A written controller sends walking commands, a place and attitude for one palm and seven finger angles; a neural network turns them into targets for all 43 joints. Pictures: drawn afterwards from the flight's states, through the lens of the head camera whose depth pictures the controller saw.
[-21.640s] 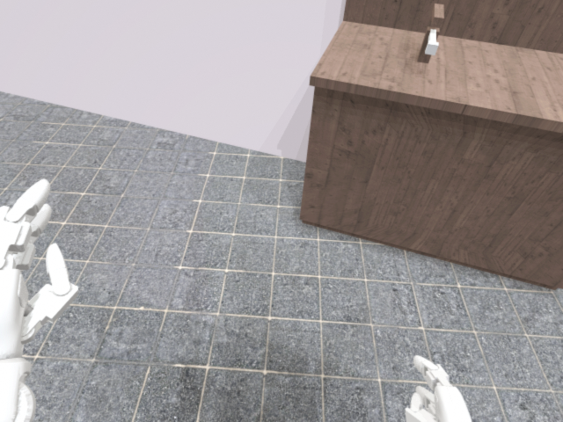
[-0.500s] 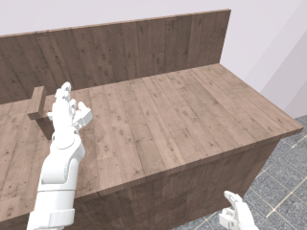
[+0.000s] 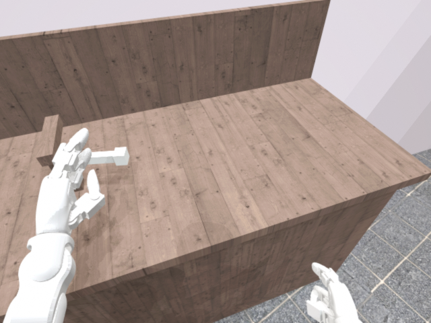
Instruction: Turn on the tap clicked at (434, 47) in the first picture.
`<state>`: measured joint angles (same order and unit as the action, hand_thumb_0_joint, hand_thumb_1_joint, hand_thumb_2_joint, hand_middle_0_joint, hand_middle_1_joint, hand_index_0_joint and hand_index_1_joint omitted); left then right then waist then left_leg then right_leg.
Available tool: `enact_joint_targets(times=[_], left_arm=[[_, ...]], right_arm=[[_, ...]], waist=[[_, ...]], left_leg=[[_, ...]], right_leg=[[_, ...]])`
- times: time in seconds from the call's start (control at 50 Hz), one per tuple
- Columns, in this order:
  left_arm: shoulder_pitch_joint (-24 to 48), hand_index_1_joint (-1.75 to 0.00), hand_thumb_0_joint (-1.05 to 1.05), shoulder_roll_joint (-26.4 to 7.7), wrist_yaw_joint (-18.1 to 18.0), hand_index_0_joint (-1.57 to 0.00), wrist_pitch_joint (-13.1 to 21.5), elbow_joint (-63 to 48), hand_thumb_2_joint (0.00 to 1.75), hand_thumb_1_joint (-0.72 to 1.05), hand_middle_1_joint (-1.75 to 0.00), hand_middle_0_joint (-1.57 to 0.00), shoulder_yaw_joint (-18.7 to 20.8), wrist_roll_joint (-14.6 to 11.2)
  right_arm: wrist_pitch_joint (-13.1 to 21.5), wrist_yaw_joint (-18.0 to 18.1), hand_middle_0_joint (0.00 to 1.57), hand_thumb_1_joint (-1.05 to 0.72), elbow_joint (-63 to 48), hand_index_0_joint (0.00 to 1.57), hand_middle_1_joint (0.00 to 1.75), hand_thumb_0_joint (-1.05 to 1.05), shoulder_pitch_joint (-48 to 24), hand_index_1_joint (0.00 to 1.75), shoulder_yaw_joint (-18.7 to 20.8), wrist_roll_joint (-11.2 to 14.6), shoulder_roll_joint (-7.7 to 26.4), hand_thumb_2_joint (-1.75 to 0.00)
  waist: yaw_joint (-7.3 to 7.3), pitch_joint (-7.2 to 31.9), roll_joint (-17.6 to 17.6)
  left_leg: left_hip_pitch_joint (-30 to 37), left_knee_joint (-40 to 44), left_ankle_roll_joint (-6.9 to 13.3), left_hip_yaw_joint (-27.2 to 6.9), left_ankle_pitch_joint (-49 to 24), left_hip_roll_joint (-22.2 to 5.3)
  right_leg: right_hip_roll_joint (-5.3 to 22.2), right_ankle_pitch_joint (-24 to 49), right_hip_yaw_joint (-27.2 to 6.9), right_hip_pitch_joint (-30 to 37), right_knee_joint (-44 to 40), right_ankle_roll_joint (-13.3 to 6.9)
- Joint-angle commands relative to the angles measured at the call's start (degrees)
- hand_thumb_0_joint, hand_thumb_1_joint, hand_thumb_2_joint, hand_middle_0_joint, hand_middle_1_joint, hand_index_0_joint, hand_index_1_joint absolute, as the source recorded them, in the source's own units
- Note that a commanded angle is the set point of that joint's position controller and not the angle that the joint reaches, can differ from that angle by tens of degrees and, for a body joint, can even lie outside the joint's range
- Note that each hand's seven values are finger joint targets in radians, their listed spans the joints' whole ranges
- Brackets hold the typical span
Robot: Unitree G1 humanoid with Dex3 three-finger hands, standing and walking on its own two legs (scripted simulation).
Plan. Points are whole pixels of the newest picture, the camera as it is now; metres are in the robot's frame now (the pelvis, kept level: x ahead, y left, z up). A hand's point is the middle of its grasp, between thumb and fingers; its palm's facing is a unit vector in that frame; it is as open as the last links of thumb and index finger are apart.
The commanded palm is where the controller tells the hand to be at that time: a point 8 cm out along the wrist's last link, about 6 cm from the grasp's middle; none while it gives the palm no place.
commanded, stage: draw the hand back beside the body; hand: left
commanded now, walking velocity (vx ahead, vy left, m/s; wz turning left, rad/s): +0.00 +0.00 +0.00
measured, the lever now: (121, 156) +0.41 +0.25 +0.09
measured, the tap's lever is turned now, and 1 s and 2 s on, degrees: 75 75 75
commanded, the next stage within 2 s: step back with the hand held close in 0.76 s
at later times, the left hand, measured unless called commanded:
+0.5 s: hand (56, 229) +0.20 +0.25 +0.15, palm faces +0.39 -0.86 -0.33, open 7.4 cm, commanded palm +0.16 +0.29 +0.16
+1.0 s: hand (43, 229) +0.19 +0.26 +0.17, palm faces +0.42 -0.83 -0.36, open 7.4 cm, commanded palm +0.14 +0.29 +0.17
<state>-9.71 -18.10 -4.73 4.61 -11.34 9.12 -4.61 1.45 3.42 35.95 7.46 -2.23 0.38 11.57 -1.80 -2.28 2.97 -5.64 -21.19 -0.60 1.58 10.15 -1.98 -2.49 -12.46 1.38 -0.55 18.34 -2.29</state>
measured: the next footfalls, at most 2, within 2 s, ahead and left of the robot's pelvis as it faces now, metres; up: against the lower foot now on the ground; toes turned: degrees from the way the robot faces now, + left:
none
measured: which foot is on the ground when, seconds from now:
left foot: down 0.00-1.00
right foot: down 0.00-1.00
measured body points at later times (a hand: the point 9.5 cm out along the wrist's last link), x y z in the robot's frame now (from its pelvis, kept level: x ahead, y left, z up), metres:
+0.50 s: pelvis +0.01 +0.01 +0.00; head -0.02 +0.00 +0.45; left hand +0.17 +0.30 +0.17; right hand +0.22 -0.19 -0.07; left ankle +0.02 +0.13 -0.75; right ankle -0.02 -0.09 -0.75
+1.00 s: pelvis -0.01 +0.01 -0.01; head -0.02 +0.00 +0.44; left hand +0.16 +0.30 +0.19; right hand +0.20 -0.20 -0.08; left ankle +0.02 +0.13 -0.75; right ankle -0.02 -0.09 -0.75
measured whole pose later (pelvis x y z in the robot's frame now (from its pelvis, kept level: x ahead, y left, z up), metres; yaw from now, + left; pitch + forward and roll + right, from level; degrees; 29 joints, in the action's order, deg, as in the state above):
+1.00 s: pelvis -0.01 +0.01 -0.01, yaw +1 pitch -4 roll -2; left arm -23.0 -20.6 -5.6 7.7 -24.2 17.7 -4.5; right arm 2.5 3.8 34.7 7.9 -1.8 -0.1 13.1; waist -3.3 -1.3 3.7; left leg -12.2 -27.7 0.0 0.3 12.0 -2.2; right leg -2.7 -13.2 2.6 -5.5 22.2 -1.6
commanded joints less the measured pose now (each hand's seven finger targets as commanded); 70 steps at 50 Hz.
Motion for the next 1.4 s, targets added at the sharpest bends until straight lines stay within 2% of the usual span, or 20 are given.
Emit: enact_joint_targets(times=[0.0, 0.06, 0.12, 0.3, 0.36, 0.46, 0.56, 0.62, 0.66, 0.8, 0.86, 0.88, 0.92, 0.98, 1.04, 1.12, 1.14, 1.24, 1.3, 1.38], left_arm=[[7.14, -0.26, 0.0, -9.3, -1.09, -0.19, 3.63, -16.1, 0.9, 0.9, -0.26, -0.19, 6.98, 0.12], [6.45, -0.27, 0.0, -8.76, -1.36, -0.19, 3.47, -18.21, 0.9, 0.9, -0.27, -0.19, 6.32, 0.6], [3.99, -0.28, 0.0, -8.32, -1.35, -0.19, 2.94, -18.62, 0.9, 0.9, -0.28, -0.19, 6.13, 0.4], [-2.65, -0.3, 0.0, -9.38, -1.82, -0.2, 2.8, -21.72, 0.9, 0.9, -0.3, -0.2, 8.66, 0.59], [-4.62, -0.3, 0.0, -9.87, -1.97, -0.2, 2.97, -23.3, 0.9, 0.9, -0.3, -0.2, 9.67, 0.75], [-8.9, -0.3, 0.0, -10.49, -2.06, -0.2, 2.98, -24.04, 0.9, 0.9, -0.3, -0.2, 11.25, 0.52], [-4.55, -0.3, 0.0, -10.2, -2.33, -0.2, 3.24, -24.2, 0.9, 0.9, -0.3, -0.2, 10.06, 0.87], [-6.04, -0.3, 0.0, -9.64, -2.18, -0.2, 3.03, -23.28, 0.9, 0.9, -0.3, -0.2, 9.65, 0.43], [-5.59, -0.3, 0.0, -10.56, -2.5, -0.2, 3.56, -23.07, 0.9, 0.9, -0.3, -0.2, 10.65, 0.81], [-8.18, -0.3, 0.0, -10.05, -2.14, -0.2, 3.88, -22.12, 0.9, 0.9, -0.3, -0.2, 10.54, 0.43], [-3.59, -0.3, 0.0, -12.74, -2.38, -0.2, 4.7, -25.89, 0.9, 0.9, -0.3, -0.2, 12.47, 0.4], [3.98, -0.3, 0.0, -20.52, -2.99, -0.2, 6.89, -32.22, 0.9, 0.9, -0.3, -0.2, 20.58, -0.49], [-7.2, -0.3, 0.0, -12.23, -1.91, -0.2, 6.67, -22.41, 0.9, 0.9, -0.3, -0.2, 14.99, 0.05], [-12.72, -0.3, 0.0, -9.62, -1.33, -0.2, 6.47, -22.33, 0.9, 0.9, -0.3, -0.2, 12.89, 0.2], [-15.31, -0.3, 0.0, -11.44, -1.75, -0.2, 6.39, -25.25, 0.9, 0.9, -0.3, -0.2, 14.48, 0.18], [-16.17, -0.3, 0.0, -13.52, -2.45, -0.2, 6.58, -29.22, 0.9, 0.9, -0.3, -0.2, 16.36, 0.25], [-14.9, -0.3, 0.0, -15.66, -2.93, -0.2, 7.0, -32.01, 0.9, 0.9, -0.3, -0.2, 17.83, 0.42], [-16.25, -0.3, 0.0, -15.68, -4.18, -0.2, 7.9, -34.54, 0.9, 0.9, -0.3, -0.2, 18.7, 0.82], [-17.28, -0.3, 0.0, -13.22, -4.38, -0.2, 8.23, -33.35, 0.9, 0.9, -0.3, -0.2, 17.86, 1.52], [-16.61, -0.3, 0.0, -11.59, -4.42, -0.2, 7.76, -30.98, 0.9, 0.9, -0.3, -0.2, 16.85, 1.83]], right_arm=[[3.0, 0.31, 0.2, -0.9, -9.81, 0.2, 0.3, 0.0, -8.9, 0.3, 2.4, 0.1, 6.84, -0.9], [3.44, 0.4, 0.2, -0.9, -9.83, 0.2, 0.3, 0.0, -8.64, 0.3, 2.38, -0.11, 7.17, -0.9], [3.69, 0.33, 0.2, -0.9, -9.83, 0.2, 0.3, 0.0, -8.52, 0.3, 2.45, -0.18, 7.37, -0.9], [3.94, 0.18, 0.2, -0.9, -9.53, 0.2, 0.3, 0.0, -8.35, 0.3, 2.42, -0.37, 7.43, -0.9], [4.03, 0.12, 0.2, -0.9, -9.57, 0.2, 0.3, 0.0, -8.17, 0.3, 2.4, -0.44, 7.33, -0.9], [4.29, 0.11, 0.2, -0.9, -9.71, 0.2, 0.3, 0.0, -7.93, 0.3, 2.64, -0.41, 7.43, -0.9], [4.89, 0.56, 0.2, -0.9, -9.17, 0.2, 0.3, 0.0, -8.13, 0.3, 2.61, -0.34, 7.57, -0.9], [5.27, 0.66, 0.2, -0.9, -9.59, 0.2, 0.3, 0.0, -8.2, 0.3, 2.73, -0.3, 7.51, -0.9], [5.27, 0.73, 0.2, -0.9, -8.9, 0.2, 0.3, 0.0, -8.34, 0.3, 2.64, -0.42, 7.59, -0.9], [5.55, 0.51, 0.2, -0.9, -9.06, 0.2, 0.3, 0.0, -8.49, 0.3, 2.69, -0.24, 7.28, -0.9], [5.63, 0.71, 0.2, -0.9, -9.21, 0.2, 0.3, 0.0, -8.96, 0.3, 2.69, -0.27, 7.45, -0.9], [4.92, 0.97, 0.2, -0.9, -12.11, 0.2, 0.3, 0.0, -8.0, 0.3, 2.18, 0.44, 7.18, -0.9], [3.7, 0.95, 0.2, -0.9, -9.89, 0.2, 0.3, 0.0, -5.98, 0.3, 2.4, -0.12, 6.51, -0.9], [2.66, 1.02, 0.2, -0.9, -11.89, 0.2, 0.3, 0.0, -5.42, 0.3, 3.18, 0.09, 7.36, -0.9], [2.06, 1.39, 0.2, -0.9, -13.23, 0.2, 0.3, 0.0, -5.91, 0.3, 3.23, 0.22, 7.78, -0.9], [1.69, 1.73, 0.2, -0.9, -14.59, 0.2, 0.3, 0.0, -5.61, 0.3, 3.59, 0.48, 7.86, -0.9], [1.76, 1.94, 0.2, -0.9, -14.63, 0.2, 0.3, 0.0, -6.15, 0.3, 3.64, 0.41, 8.24, -0.9], [3.31, 2.22, 0.2, -0.9, -14.63, 0.2, 0.3, 0.0, -5.56, 0.3, 3.84, 0.29, 8.64, -0.9], [4.7, 2.26, 0.2, -0.9, -14.41, 0.2, 0.3, 0.0, -4.1, 0.3, 3.97, 0.04, 8.85, -0.9], [5.78, 2.22, 0.2, -0.9, -13.57, 0.2, 0.3, 0.0, -2.98, 0.3, 4.02, 0.22, 8.51, -0.9]], waist=[[-1.84, 8.8, 0.61], [-1.69, 8.81, 1.07], [-1.53, 7.76, -1.98], [-2.25, 7.2, 0.22], [-2.49, 7.33, 3.04], [-2.57, 6.61, 1.39], [-1.87, 5.97, 1.5], [-1.94, 5.05, -1.25], [-2.35, 5.89, 0.7], [-2.44, 3.96, -0.27], [-2.54, 5.49, 0.61], [-0.95, 0.37, 1.45], [-0.12, 4.01, -3.97], [-0.18, 9.19, -2.47], [-0.41, 10.96, -0.99], [-0.13, 10.52, -3.57], [-0.12, 10.89, -0.87], [0.12, 9.53, 5.21], [0.23, 9.33, 8.48], [0.46, 8.2, 4.63]], left_leg=[[7.01, 0.29, 2.66, -1.78, -9.96, -0.89], [7.55, 0.18, 2.69, -1.88, -10.39, -0.9], [6.85, 0.27, 2.79, -2.34, -10.51, -1.13], [5.42, -0.1, 2.41, -3.12, -11.0, -1.02], [5.03, -0.19, 2.23, -3.17, -10.34, -0.86], [3.95, -0.6, 2.27, -3.4, -9.32, -0.95], [4.45, -0.99, 2.56, -3.37, -7.06, -0.58], [3.59, -0.62, 2.65, -3.65, -5.61, -0.81], [3.74, -0.73, 2.67, -3.52, -5.5, -0.28], [2.68, -0.92, 2.6, -3.36, -4.85, -0.48], [3.0, -1.05, 2.76, -3.34, -3.65, -0.06], [-0.71, -4.5, 3.31, -4.34, -0.71, -1.35], [-0.92, -7.68, 2.98, -4.91, -3.14, -1.66], [-0.07, -7.88, 3.16, -4.42, -9.45, -2.93], [-1.31, -6.73, 3.41, -5.5, -12.45, -4.07], [-5.67, -6.85, 3.4, -7.19, -6.73, -4.61], [-6.11, -5.96, 3.51, -7.62, -5.44, -4.81], [-12.27, -0.47, 3.95, -11.32, 10.44, -5.96], [-18.28, 5.48, 5.37, -15.29, 22.16, -8.43], [-19.83, 5.37, 6.0, -15.57, 23.12, -9.31]], right_leg=[[3.33, 11.51, -1.17, -4.72, -3.65, 0.26], [3.13, 11.38, -1.07, -5.27, -3.57, 0.1], [3.29, 11.57, -0.94, -5.23, -3.11, 0.34], [3.11, 11.26, -0.65, -4.76, -2.61, -0.12], [3.07, 10.31, -0.72, -4.91, -2.72, -0.31], [3.06, 9.51, -0.55, -5.55, -2.56, -0.23], [3.09, 7.48, -0.82, -7.07, -3.1, -0.08], [3.46, 6.2, -0.8, -6.83, -2.78, 0.24], [3.22, 6.06, -0.87, -6.81, -3.21, -0.03], [3.36, 5.79, -0.83, -7.37, -3.31, 0.1], [3.49, 4.69, -1.31, -7.1, -3.91, 0.05], [7.09, 12.08, -8.96, -14.18, -5.05, 0.53], [9.76, 18.62, -8.54, -13.93, -2.31, 0.58], [9.53, 20.04, -6.38, -13.61, 1.58, 1.4], [8.62, 16.17, -4.84, -14.14, 3.78, 1.74], [8.38, 10.63, -5.46, -15.96, 4.16, 1.29], [8.34, 9.18, -5.4, -15.83, 4.91, 0.94], [5.6, -1.15, -3.77, -16.39, 7.87, 1.35], [2.71, -4.96, -1.75, -13.01, 13.45, 2.71], [2.46, -5.26, -2.26, -13.06, 15.0, 3.06]])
